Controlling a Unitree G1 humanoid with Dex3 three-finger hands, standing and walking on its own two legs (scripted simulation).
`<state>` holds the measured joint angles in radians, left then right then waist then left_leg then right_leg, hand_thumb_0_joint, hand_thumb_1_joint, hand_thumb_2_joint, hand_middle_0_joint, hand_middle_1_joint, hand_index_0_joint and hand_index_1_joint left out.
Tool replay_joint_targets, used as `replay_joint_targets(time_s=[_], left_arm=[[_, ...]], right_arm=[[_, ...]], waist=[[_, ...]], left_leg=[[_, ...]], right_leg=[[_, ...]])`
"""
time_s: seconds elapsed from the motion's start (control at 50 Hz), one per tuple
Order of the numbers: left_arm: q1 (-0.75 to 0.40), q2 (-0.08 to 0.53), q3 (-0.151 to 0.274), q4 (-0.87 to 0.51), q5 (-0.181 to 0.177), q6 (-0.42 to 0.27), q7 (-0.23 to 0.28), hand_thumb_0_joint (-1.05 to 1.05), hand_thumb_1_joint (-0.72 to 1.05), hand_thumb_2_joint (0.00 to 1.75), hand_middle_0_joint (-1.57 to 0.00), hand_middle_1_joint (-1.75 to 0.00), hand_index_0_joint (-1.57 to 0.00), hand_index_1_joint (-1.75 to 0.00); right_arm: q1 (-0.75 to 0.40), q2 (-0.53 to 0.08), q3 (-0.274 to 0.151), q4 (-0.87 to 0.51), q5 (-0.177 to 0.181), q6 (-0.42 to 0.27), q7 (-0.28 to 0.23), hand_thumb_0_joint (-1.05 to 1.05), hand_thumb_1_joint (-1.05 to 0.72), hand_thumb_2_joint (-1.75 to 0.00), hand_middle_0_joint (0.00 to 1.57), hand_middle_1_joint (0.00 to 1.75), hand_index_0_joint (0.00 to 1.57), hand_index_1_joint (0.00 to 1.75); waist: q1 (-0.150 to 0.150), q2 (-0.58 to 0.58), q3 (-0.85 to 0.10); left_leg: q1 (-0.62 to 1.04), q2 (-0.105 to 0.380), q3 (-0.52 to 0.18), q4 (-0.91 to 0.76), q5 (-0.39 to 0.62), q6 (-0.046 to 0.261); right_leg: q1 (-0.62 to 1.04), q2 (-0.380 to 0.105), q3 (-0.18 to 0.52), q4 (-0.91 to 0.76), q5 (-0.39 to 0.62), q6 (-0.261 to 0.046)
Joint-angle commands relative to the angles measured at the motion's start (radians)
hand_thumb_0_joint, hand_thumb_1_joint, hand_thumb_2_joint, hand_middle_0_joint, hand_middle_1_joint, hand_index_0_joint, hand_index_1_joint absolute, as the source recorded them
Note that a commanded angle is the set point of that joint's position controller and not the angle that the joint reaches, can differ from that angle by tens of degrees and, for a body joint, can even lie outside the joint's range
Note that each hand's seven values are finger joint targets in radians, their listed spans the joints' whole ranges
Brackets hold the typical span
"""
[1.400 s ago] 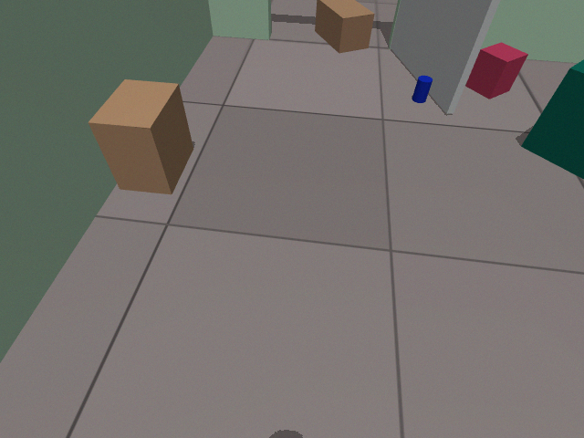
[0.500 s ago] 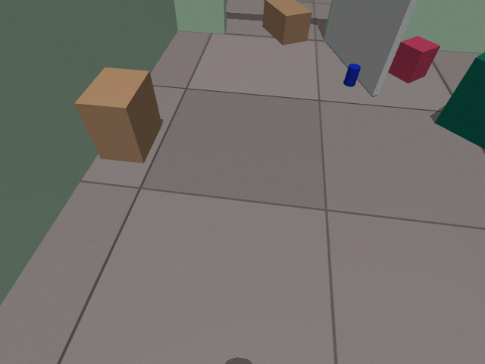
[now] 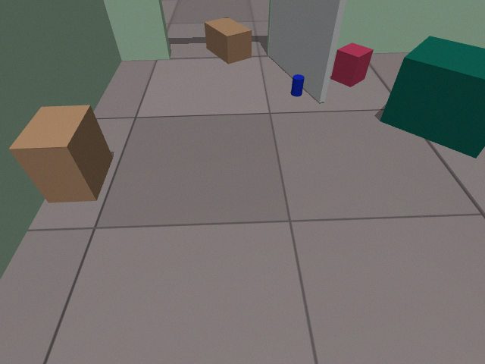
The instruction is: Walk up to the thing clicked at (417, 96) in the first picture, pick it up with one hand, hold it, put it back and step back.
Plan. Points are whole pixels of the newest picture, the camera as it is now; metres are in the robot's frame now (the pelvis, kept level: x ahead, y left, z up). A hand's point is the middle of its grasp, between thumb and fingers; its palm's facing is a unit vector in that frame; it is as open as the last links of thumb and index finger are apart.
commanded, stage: walk up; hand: left
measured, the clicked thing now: (297, 85) +2.25 -0.46 -0.70
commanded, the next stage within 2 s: none
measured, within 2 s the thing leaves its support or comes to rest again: neither
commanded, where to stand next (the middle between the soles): +1.90 -0.57 m, yaw -18 degrees
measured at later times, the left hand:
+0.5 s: hand (148, 283) +0.35 +0.22 -0.17, palm faces -0.17 -0.93 -0.34, open 7.4 cm
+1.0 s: hand (231, 140) +0.81 +0.03 -0.12, palm faces -0.32 -0.87 -0.37, open 7.4 cm
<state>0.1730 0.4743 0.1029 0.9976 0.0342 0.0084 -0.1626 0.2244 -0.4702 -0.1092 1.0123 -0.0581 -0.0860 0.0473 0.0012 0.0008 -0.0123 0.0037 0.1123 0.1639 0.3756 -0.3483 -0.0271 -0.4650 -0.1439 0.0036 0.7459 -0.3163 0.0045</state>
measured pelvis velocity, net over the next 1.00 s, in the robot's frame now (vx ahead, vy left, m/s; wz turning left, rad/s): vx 0.57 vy -0.17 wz -0.30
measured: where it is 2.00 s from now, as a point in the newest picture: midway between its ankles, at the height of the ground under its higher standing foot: (300, 196)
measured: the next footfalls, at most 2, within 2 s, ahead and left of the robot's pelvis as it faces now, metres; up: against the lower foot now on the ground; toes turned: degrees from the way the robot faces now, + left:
right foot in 0.06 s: +0.14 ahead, -0.18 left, +0.00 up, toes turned -8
left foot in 0.46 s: +0.44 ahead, +0.05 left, +0.00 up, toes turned -2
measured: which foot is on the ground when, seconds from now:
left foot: down 0.00-0.08, up 0.10-0.44, down 0.46-0.92, up 0.94-1.00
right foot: up 0.00-0.04, down 0.06-0.48, up 0.50-0.88, down 0.90-1.00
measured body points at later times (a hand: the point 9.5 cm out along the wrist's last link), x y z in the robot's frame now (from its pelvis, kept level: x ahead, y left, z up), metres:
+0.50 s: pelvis +0.27 -0.05 -0.02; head +0.29 -0.03 +0.43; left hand +0.36 +0.27 -0.15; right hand +0.33 -0.40 -0.10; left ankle +0.40 +0.05 -0.74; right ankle +0.11 -0.17 -0.71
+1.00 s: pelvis +0.57 -0.17 -0.01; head +0.58 -0.19 +0.43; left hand +0.82 +0.08 -0.09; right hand +0.48 -0.49 -0.14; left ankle +0.46 +0.03 -0.65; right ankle +0.62 -0.30 -0.73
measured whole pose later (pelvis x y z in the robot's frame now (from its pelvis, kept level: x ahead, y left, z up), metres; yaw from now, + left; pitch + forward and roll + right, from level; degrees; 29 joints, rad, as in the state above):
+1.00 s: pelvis +0.57 -0.17 -0.01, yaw -17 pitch -2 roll +0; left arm 0.07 0.40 0.06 0.87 -0.01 -0.08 -0.09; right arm 0.33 -0.44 -0.06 0.96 0.00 -0.06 0.05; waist -0.03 0.03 0.08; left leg -0.19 0.13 0.05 1.09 -0.43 0.01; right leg -0.41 -0.02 -0.05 0.64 -0.20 -0.03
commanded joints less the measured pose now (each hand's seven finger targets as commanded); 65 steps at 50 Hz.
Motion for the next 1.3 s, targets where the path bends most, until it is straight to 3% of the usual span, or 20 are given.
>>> replay_joint_targets(time_s=[0.0,0.04,0.06,0.08,0.18,0.34,0.42,0.44,0.46,0.48,0.58,0.66,0.8,0.86,0.88,0.9,0.92,1.02,1.18,1.28], left_arm=[[-0.027,0.157,0.045,-0.069,-0.005,-0.037,0.011,0.0,0.9,0.9,-0.2,-0.3,-0.2,-0.3],[0.276,0.271,0.095,0.008,0.003,-0.063,0.053,0.0,0.9,0.9,-0.2,-0.3,-0.2,-0.3],[0.302,0.383,0.107,-0.013,-0.006,-0.073,0.069,0.0,0.9,0.9,-0.2,-0.3,-0.2,-0.3],[0.185,0.407,0.101,-0.058,-0.032,-0.075,0.072,0.0,0.9,0.9,-0.2,-0.3,-0.2,-0.3],[-0.01,0.259,0.053,-0.121,-0.043,-0.1,0.098,0.0,0.9,0.9,-0.2,-0.3,-0.2,-0.3],[-0.015,0.254,0.045,-0.178,-0.022,-0.12,0.094,0.0,0.9,0.9,-0.2,-0.3,-0.2,-0.3],[-0.005,0.216,0.026,-0.18,-0.023,-0.11,0.097,0.0,0.9,0.9,-0.2,-0.3,-0.2,-0.3],[0.059,0.147,0.002,-0.18,-0.023,-0.108,0.101,0.0,0.9,0.9,-0.2,-0.3,-0.2,-0.3],[0.077,0.064,-0.026,-0.194,-0.037,-0.107,0.104,0.0,0.9,0.9,-0.2,-0.3,-0.2,-0.3],[0.117,0.154,-0.021,-0.186,-0.04,-0.106,0.117,0.0,0.9,0.9,-0.2,-0.3,-0.2,-0.3],[0.062,0.185,-0.001,-0.122,-0.039,-0.094,0.077,0.0,0.9,0.9,-0.2,-0.3,-0.2,-0.3],[-0.054,0.151,-0.01,-0.174,-0.032,-0.08,0.047,0.0,0.9,0.9,-0.2,-0.3,-0.2,-0.3],[-0.183,0.126,-0.007,-0.178,-0.033,-0.077,0.04,0.0,0.9,0.9,-0.2,-0.3,-0.2,-0.3],[-0.033,0.152,0.016,-0.124,-0.029,-0.077,0.058,0.0,0.9,0.9,-0.2,-0.3,-0.2,-0.3],[0.147,0.209,0.046,-0.086,-0.023,-0.082,0.077,0.0,0.9,0.9,-0.2,-0.3,-0.2,-0.3],[0.241,0.328,0.08,-0.086,-0.023,-0.085,0.093,0.0,0.9,0.9,-0.2,-0.3,-0.2,-0.3],[0.227,0.356,0.084,-0.099,-0.053,-0.086,0.1,0.0,0.9,0.9,-0.2,-0.3,-0.2,-0.3],[0.013,0.214,0.034,-0.164,-0.054,-0.106,0.122,0.0,0.9,0.9,-0.2,-0.3,-0.2,-0.3],[0.019,0.237,0.034,-0.207,-0.028,-0.137,0.109,0.0,0.9,0.9,-0.2,-0.3,-0.2,-0.3],[0.023,0.184,0.003,-0.204,-0.019,-0.127,0.11,0.0,0.9,0.9,-0.2,-0.3,-0.2,-0.3]], right_arm=[[-0.185,-0.265,-0.054,-0.117,0.009,-0.021,-0.012,0.0,-0.9,-0.9,0.2,0.3,0.2,0.3],[-0.167,-0.173,-0.014,-0.136,0.014,-0.007,-0.007,0.0,-0.9,-0.9,0.2,0.3,0.2,0.3],[-0.209,-0.095,0.019,-0.214,0.04,-0.017,-0.003,0.0,-0.9,-0.9,0.2,0.3,0.2,0.3],[-0.256,-0.183,0.002,-0.213,0.03,-0.016,-0.005,0.0,-0.9,-0.9,0.2,0.3,0.2,0.3],[-0.08,-0.219,-0.015,-0.117,0.043,0.003,0.031,0.0,-0.9,-0.9,0.2,0.3,0.2,0.3],[-0.161,-0.162,-0.023,-0.212,0.037,-0.001,0.049,0.0,-0.9,-0.9,0.2,0.3,0.2,0.3],[0.108,-0.191,-0.054,-0.138,0.03,-0.017,0.026,0.0,-0.9,-0.9,0.2,0.3,0.2,0.3],[0.268,-0.257,-0.082,-0.102,0.015,-0.027,0.009,0.0,-0.9,-0.9,0.2,0.3,0.2,0.3],[0.312,-0.317,-0.095,-0.123,0.008,-0.038,-0.006,0.0,-0.9,-0.9,0.2,0.3,0.2,0.3],[0.184,-0.358,-0.102,-0.156,0.052,-0.038,-0.005,0.0,-0.9,-0.9,0.2,0.3,0.2,0.3],[0.025,-0.203,-0.032,-0.187,0.056,-0.057,-0.008,0.0,-0.9,-0.9,0.2,0.3,0.2,0.3],[0.036,-0.24,-0.037,-0.193,0.049,-0.067,-0.003,0.0,-0.9,-0.9,0.2,0.3,0.2,0.3],[0.067,-0.254,-0.035,-0.166,0.047,-0.039,-0.001,0.0,-0.9,-0.9,0.2,0.3,0.2,0.3],[0.066,-0.24,-0.025,-0.169,0.046,-0.025,-0.012,0.0,-0.9,-0.9,0.2,0.3,0.2,0.3],[0.086,-0.199,-0.006,-0.173,0.043,-0.021,-0.011,0.0,-0.9,-0.9,0.2,0.3,0.2,0.3],[0.152,-0.12,0.015,-0.203,0.063,-0.025,-0.009,0.0,-0.9,-0.9,0.2,0.3,0.2,0.3],[0.116,-0.188,0.005,-0.201,0.072,-0.024,-0.017,0.0,-0.9,-0.9,0.2,0.3,0.2,0.3],[0.108,-0.157,0.003,-0.152,0.062,0.0,-0.003,0.0,-0.9,-0.9,0.2,0.3,0.2,0.3],[-0.067,-0.136,-0.014,-0.21,0.036,-0.004,0.049,0.0,-0.9,-0.9,0.2,0.3,0.2,0.3],[0.201,-0.205,-0.058,-0.115,0.036,-0.026,0.025,0.0,-0.9,-0.9,0.2,0.3,0.2,0.3]], waist=[[0.07,0.072,0.06],[0.226,-0.289,-0.066],[0.212,-0.511,-0.015],[0.166,-0.274,0.04],[0.011,-0.147,0.077],[0.011,-0.079,0.053],[-0.108,0.058,-0.053],[-0.17,0.238,-0.139],[-0.174,0.39,-0.146],[-0.104,0.263,-0.15],[-0.02,0.101,0.049],[-0.035,0.105,0.059],[-0.043,0.095,0.027],[0.06,0.007,-0.034],[0.154,-0.098,-0.123],[0.16,-0.338,-0.213],[0.158,-0.284,-0.22],[0.004,-0.147,0.003],[0.029,-0.121,0.052],[-0.13,0.12,-0.074]], left_leg=[[-0.307,0.149,-0.026,-0.02,-0.255,0.161],[-0.541,-0.006,0.064,0.672,-0.039,0.103],[-0.866,-0.147,-0.017,0.879,-0.271,0.044],[-0.838,-0.027,-0.177,0.916,-0.199,0.034],[-0.594,0.058,-0.182,0.667,0.088,0.039],[-0.385,0.04,-0.123,0.247,0.287,0.011],[0.02,-0.05,-0.064,0.161,0.181,0.062],[0.238,0.036,-0.211,0.111,-0.033,0.109],[0.327,0.291,-0.657,-0.057,-0.276,0.146],[0.197,0.394,-0.933,-0.25,-0.426,0.226],[-0.157,0.215,-0.297,-0.2,-0.061,0.197],[-0.102,0.241,-0.203,-0.24,0.023,0.255],[-0.075,0.17,-0.037,-0.119,0.252,0.174],[-0.149,0.117,0.028,0.203,0.489,0.132],[-0.295,0.063,0.027,0.492,0.427,0.105],[-0.583,-0.064,0.046,0.805,0.11,0.054],[-0.731,-0.081,-0.105,0.898,-0.132,0.042],[-0.535,0.046,-0.208,0.729,0.067,0.046],[-0.457,0.059,-0.151,0.296,0.232,0.004],[0.089,-0.052,-0.078,0.181,0.11,0.074]], right_leg=[[0.26,0.069,-0.155,-0.111,0.071,-0.003],[0.607,0.101,-0.019,-0.271,-0.201,-0.068],[0.624,-0.168,0.599,-0.584,-0.455,-0.178],[0.475,-0.291,0.813,-0.695,-0.637,-0.26],[0.264,-0.071,0.292,-0.595,-0.291,-0.16],[0.2,-0.057,0.134,-0.573,-0.08,-0.184],[0.131,0.003,0.065,-0.148,0.272,-0.139],[-0.033,0.078,0.013,0.211,0.24,-0.099],[-0.274,0.228,0.067,0.466,-0.186,-0.059],[-0.279,0.205,0.173,0.571,-0.155,-0.086],[-0.15,0.027,0.108,0.335,0.048,-0.018],[-0.17,0.004,0.053,0.088,0.074,0.009],[0.055,0.076,-0.075,-0.185,0.275,-0.035],[0.352,0.137,-0.118,-0.239,0.217,-0.07],[0.587,0.141,-0.061,-0.22,0.098,-0.095],[0.817,-0.138,0.429,-0.335,-0.069,-0.201],[0.854,-0.264,0.71,-0.448,-0.048,-0.294],[0.315,-0.067,0.213,-0.46,0.214,-0.193],[0.174,-0.088,0.134,-0.529,-0.101,-0.221],[0.002,0.016,0.005,-0.032,0.213,-0.143]])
